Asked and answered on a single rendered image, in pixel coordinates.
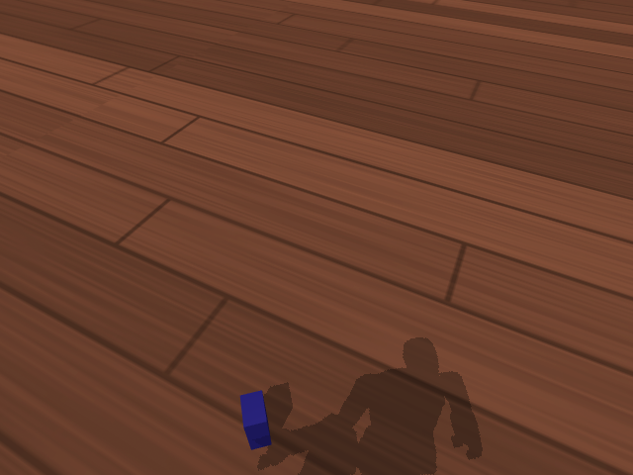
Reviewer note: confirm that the carton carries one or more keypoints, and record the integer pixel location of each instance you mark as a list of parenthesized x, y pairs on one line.
[(255, 422)]

